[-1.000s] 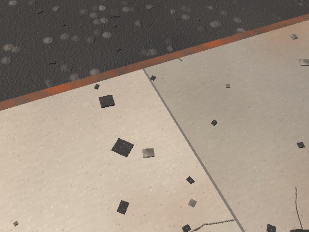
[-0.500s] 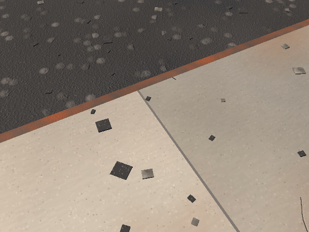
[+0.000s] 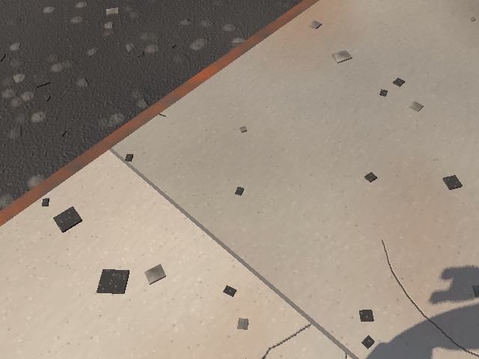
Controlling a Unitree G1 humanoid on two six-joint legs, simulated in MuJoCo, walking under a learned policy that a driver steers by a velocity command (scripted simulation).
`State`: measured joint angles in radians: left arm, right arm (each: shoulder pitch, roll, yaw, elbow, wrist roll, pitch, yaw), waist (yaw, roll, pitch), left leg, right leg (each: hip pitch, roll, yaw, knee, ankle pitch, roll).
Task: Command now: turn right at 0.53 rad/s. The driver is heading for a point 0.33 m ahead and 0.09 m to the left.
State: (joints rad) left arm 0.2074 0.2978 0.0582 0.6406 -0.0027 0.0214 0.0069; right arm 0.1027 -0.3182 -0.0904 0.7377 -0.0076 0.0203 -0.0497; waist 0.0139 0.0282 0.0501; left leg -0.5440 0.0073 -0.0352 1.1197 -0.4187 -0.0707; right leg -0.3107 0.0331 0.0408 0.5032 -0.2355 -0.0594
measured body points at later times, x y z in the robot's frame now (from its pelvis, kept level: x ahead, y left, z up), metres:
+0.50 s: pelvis +0.02 +0.02 -0.01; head +0.04 +0.03 +0.44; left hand +0.16 +0.30 -0.11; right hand +0.17 -0.25 -0.11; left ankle +0.03 +0.16 -0.74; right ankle +0.01 -0.08 -0.74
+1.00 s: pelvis +0.02 +0.08 +0.00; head +0.05 +0.13 +0.45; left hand +0.08 +0.41 -0.10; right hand +0.24 -0.14 -0.08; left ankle +0.00 +0.17 -0.74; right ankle +0.06 -0.07 -0.66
